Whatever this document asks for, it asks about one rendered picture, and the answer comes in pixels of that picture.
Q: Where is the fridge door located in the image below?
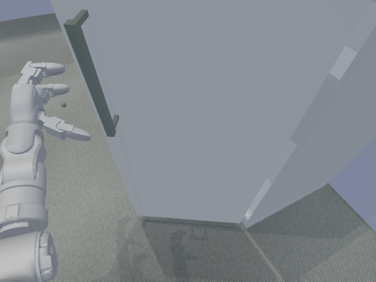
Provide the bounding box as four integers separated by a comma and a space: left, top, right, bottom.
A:
50, 0, 372, 223

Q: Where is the handle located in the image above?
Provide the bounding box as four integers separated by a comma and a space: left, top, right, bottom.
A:
63, 9, 119, 137

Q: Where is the left robot forearm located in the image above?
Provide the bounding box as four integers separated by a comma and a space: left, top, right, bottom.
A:
0, 122, 48, 239

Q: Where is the robot left upper arm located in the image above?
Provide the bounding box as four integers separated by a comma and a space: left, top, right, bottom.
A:
0, 230, 58, 282

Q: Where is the robot left hand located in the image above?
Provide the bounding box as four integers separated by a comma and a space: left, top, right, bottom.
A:
10, 61, 91, 141

